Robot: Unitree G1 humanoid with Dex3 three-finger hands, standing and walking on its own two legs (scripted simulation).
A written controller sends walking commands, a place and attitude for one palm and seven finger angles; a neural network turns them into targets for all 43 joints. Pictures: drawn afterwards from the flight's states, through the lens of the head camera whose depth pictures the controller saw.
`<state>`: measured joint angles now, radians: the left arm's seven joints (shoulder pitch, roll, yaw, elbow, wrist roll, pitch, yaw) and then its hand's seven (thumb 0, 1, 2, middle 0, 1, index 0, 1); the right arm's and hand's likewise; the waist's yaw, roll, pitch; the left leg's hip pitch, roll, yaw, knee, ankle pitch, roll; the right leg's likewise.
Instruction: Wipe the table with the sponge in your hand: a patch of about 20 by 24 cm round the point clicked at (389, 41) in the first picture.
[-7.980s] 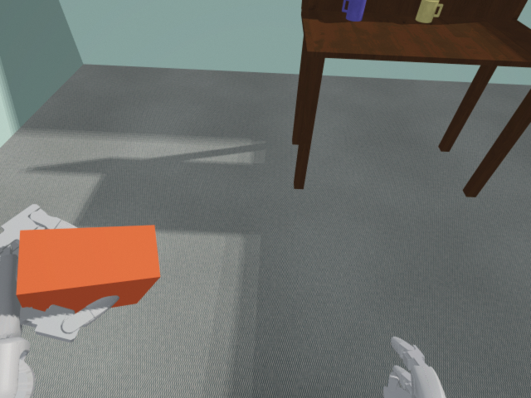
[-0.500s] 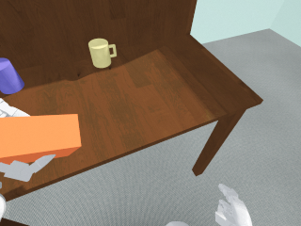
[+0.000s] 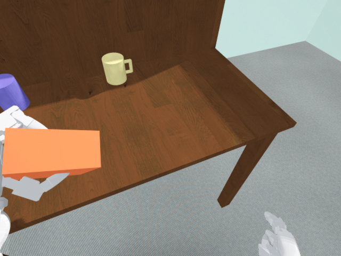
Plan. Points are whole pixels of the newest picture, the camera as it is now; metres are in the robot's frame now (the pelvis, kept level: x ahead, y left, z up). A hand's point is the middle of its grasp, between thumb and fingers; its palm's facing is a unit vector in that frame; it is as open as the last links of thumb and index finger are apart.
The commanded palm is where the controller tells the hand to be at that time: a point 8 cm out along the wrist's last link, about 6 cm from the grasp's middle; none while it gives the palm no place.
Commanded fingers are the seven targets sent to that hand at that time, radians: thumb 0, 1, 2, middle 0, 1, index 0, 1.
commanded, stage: come to a stop and stand still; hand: left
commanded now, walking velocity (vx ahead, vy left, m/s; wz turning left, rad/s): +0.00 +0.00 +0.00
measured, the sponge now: (64, 156) +0.23 +0.22 +0.17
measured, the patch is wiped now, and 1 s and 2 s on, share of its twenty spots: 0.00 0.00 0.00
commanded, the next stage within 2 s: look again from close up in 1.24 s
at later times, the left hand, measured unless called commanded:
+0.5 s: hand (1, 153) +0.22 +0.32 +0.18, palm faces +0.39 -0.84 -0.37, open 9.7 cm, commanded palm +0.16 +0.34 +0.18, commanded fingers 0.00 0.10 1.30 -1.20 -1.60 -1.20 -1.60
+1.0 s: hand (29, 144) +0.25 +0.29 +0.17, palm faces +0.35 -0.87 -0.36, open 9.7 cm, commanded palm +0.19 +0.33 +0.18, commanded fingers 0.00 0.10 1.30 -1.20 -1.60 -1.20 -1.60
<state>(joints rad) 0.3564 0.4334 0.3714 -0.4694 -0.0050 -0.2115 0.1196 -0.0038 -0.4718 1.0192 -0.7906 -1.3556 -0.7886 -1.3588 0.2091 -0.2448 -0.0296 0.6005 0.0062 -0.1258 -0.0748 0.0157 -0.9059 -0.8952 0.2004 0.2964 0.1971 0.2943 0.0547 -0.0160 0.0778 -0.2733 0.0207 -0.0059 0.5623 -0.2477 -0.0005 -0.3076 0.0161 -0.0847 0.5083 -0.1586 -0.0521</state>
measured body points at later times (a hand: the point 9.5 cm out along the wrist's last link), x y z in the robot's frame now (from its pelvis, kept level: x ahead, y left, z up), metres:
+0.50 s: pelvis -0.01 +0.07 +0.01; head +0.01 +0.09 +0.46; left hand +0.19 +0.36 +0.20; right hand +0.15 -0.14 -0.07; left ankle +0.04 +0.13 -0.73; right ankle +0.00 -0.06 -0.73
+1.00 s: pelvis +0.02 +0.05 +0.01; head +0.04 +0.07 +0.46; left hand +0.22 +0.34 +0.19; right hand +0.20 -0.18 -0.05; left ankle +0.04 +0.13 -0.73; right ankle +0.00 -0.06 -0.73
